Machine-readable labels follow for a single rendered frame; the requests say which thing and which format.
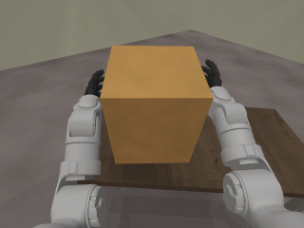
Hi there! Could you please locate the left robot upper arm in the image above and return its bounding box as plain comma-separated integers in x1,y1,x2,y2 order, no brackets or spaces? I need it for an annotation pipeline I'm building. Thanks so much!
33,184,107,228

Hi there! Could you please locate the left robot hand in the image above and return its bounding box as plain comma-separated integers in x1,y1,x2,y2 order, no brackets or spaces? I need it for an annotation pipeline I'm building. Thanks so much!
85,69,105,98

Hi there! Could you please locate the carton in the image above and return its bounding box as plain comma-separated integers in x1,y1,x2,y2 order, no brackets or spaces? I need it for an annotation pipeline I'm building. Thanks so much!
100,46,214,164

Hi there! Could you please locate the right robot forearm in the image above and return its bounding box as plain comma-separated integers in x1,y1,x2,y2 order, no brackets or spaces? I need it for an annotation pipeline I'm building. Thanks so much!
207,85,284,203

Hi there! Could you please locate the right robot upper arm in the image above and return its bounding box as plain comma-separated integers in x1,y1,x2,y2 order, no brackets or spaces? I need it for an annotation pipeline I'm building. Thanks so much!
222,169,304,228

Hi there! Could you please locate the right robot hand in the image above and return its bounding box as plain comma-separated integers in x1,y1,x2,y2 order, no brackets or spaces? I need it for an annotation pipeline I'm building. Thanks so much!
201,59,222,88

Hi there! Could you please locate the table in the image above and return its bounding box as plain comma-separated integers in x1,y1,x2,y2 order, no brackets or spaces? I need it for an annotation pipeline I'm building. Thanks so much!
77,106,304,212

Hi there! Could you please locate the left robot forearm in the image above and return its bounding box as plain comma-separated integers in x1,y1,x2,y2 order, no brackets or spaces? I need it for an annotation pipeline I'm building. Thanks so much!
50,94,104,220

